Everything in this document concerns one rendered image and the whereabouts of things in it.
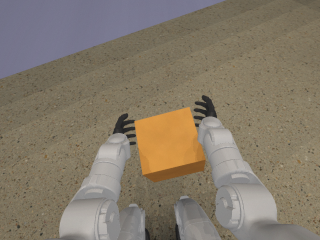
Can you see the carton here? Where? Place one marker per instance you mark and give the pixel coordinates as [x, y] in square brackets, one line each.
[168, 145]

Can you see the robot left upper arm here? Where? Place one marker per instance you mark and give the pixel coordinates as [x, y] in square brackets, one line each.
[90, 219]

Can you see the robot left forearm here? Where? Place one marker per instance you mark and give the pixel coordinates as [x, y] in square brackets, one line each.
[106, 172]

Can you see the robot right upper arm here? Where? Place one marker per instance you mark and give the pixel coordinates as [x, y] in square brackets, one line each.
[249, 211]

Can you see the robot right forearm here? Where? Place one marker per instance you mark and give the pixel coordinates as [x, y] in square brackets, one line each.
[223, 154]

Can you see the robot right thigh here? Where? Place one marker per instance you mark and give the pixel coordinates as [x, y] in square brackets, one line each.
[196, 224]

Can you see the robot left hand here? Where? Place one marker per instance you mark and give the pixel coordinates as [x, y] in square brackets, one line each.
[119, 127]

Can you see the robot thigh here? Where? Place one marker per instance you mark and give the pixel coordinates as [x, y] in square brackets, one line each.
[196, 224]
[132, 222]

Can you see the robot right hand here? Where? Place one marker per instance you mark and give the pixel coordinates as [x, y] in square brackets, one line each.
[210, 109]

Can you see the robot left thigh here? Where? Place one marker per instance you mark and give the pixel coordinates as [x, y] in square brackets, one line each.
[132, 222]

